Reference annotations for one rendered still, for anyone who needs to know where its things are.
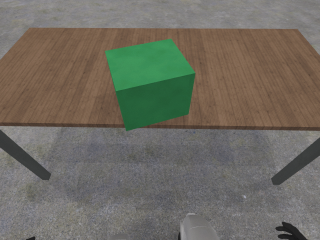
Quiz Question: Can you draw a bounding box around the right robot thigh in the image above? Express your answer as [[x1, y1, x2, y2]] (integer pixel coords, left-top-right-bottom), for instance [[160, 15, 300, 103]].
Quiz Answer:
[[180, 215, 220, 240]]

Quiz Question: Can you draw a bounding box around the table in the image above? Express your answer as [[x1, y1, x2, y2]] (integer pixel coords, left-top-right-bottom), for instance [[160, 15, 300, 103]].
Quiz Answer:
[[0, 27, 320, 185]]

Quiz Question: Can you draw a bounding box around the right robot hand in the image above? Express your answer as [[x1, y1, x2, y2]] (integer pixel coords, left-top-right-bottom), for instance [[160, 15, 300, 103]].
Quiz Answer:
[[275, 222, 307, 240]]

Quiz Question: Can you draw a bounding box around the carton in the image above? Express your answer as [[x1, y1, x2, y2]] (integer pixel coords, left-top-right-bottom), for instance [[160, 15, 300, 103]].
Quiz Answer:
[[105, 39, 196, 131]]

